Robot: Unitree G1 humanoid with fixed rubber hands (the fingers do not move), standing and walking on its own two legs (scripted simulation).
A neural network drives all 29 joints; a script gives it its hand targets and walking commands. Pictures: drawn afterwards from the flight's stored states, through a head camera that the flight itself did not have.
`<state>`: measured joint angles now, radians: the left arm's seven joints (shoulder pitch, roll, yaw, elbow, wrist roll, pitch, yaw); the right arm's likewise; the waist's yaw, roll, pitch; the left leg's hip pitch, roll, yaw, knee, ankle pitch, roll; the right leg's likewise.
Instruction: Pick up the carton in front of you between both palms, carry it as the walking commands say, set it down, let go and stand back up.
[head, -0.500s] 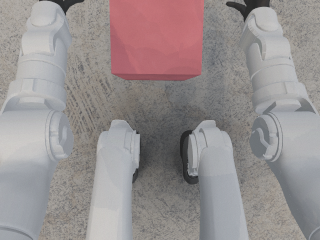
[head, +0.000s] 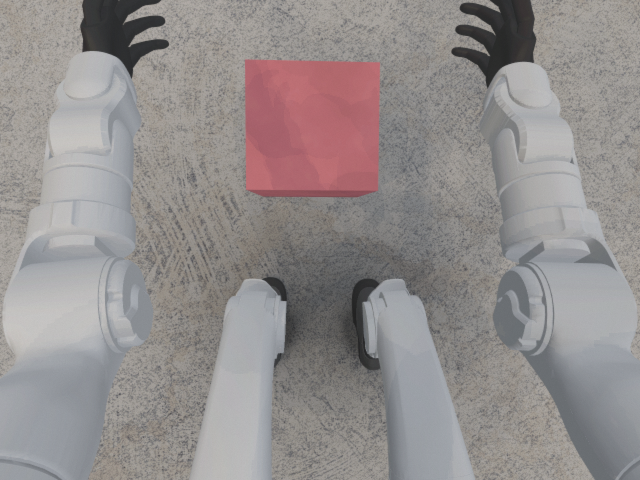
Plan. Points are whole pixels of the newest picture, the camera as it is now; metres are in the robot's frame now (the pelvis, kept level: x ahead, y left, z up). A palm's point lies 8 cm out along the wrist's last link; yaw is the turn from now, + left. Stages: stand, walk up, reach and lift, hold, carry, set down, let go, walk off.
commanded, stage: set down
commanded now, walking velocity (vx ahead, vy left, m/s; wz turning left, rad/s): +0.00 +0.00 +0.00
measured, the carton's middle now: (311, 141) +0.51 +0.02 -0.44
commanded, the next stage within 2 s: let go in 0.16 s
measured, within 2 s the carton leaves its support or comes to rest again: neither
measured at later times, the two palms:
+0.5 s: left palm (18, 107) +0.44 +0.24 +0.01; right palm (607, 111) +0.45 -0.20 +0.01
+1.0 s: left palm out of the picture +0.28 +0.23 +0.13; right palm out of the picture +0.29 -0.23 +0.13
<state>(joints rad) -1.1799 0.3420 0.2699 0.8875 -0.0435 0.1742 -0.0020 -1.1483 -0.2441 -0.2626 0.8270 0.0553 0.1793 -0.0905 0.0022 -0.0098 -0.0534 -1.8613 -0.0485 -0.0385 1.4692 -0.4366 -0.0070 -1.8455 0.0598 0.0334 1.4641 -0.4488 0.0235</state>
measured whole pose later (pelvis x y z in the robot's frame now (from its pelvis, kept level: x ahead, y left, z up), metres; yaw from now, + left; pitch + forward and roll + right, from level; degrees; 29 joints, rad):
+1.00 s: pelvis +0.10 +0.00 +0.20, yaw +1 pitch +10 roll +0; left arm 0.14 0.20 0.08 0.49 0.00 -0.02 -0.06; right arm 0.15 -0.20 -0.06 0.48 0.00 -0.01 0.05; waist 0.00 0.00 -0.01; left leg -0.41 -0.03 -0.06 0.48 -0.24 0.00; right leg -0.40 0.03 0.06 0.48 -0.25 -0.01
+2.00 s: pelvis +0.12 +0.00 +0.20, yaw +1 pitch +0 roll +0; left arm 0.19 0.33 0.03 0.76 0.03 0.01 0.02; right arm 0.16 -0.33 -0.03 0.78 -0.04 0.01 -0.02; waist 0.00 -0.01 0.01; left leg -0.17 -0.03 -0.05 0.49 -0.31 0.01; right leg -0.15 0.02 0.04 0.47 -0.31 0.00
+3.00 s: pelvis +0.09 +0.00 +0.21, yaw +1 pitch -3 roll +0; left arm 0.14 0.38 0.00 0.99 0.02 -0.01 0.01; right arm 0.13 -0.38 0.00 1.01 -0.02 -0.01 -0.01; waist 0.00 0.00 0.03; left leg -0.12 -0.03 -0.04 0.37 -0.21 0.01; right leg -0.10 0.01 0.05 0.35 -0.21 0.00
